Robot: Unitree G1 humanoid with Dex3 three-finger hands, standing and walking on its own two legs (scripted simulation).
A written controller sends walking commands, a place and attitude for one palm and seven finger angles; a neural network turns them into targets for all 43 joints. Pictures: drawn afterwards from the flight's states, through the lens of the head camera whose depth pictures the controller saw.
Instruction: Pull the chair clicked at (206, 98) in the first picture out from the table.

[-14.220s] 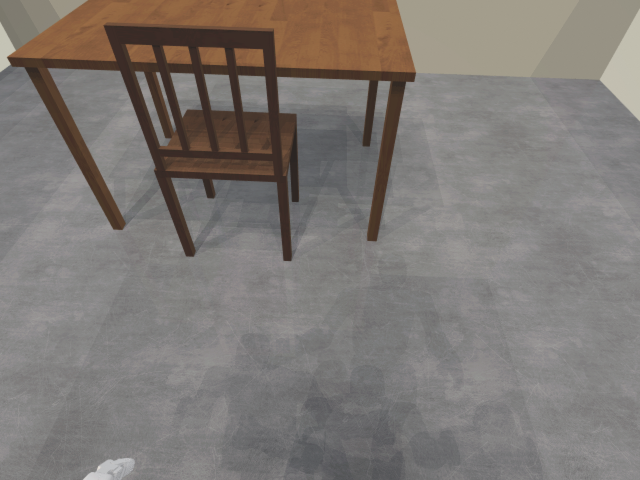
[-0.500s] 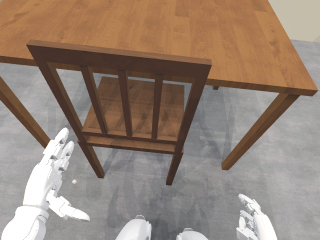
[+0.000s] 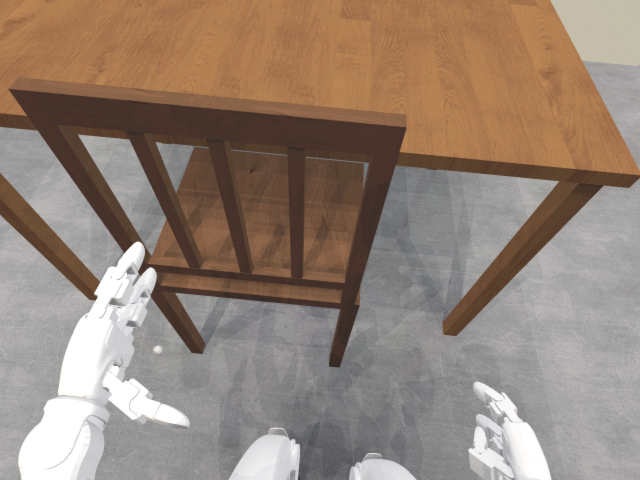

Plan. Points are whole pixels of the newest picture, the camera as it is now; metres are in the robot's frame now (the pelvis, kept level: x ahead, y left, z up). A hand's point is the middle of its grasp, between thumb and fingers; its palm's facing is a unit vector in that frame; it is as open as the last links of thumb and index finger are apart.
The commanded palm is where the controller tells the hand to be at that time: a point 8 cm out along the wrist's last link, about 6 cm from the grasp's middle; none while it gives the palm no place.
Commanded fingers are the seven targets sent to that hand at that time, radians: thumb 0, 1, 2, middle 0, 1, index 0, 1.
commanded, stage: aim the fingers beside a spindle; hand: left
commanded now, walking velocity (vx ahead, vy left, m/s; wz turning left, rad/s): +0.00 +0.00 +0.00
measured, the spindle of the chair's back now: (235, 216) +0.47 +0.16 +0.00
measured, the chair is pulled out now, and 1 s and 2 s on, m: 0.00 0.00 0.00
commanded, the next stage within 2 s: none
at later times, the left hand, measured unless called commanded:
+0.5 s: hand (190, 332) +0.28 +0.17 +0.01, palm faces -0.05 -1.00 -0.03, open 16.9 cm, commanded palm +0.27 +0.23 +0.02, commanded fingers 0.00 -0.50 0.30 -0.06 -0.08 -0.06 -0.08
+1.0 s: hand (222, 310) +0.32 +0.15 +0.00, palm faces -0.07 -1.00 -0.01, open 16.9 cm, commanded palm +0.31 +0.20 +0.00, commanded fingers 0.00 -0.50 0.30 -0.06 -0.08 -0.06 -0.08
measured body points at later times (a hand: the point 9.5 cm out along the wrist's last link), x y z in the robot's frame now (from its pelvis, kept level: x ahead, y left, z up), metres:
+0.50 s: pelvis +0.00 +0.00 -0.01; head +0.09 +0.01 +0.43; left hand +0.28 +0.23 +0.02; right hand +0.17 -0.25 -0.10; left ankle +0.04 +0.06 -0.66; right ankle -0.01 -0.09 -0.66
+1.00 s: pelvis -0.01 +0.01 -0.03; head +0.09 +0.02 +0.41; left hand +0.32 +0.20 +0.00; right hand +0.14 -0.24 -0.12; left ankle +0.04 +0.06 -0.66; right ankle -0.01 -0.09 -0.66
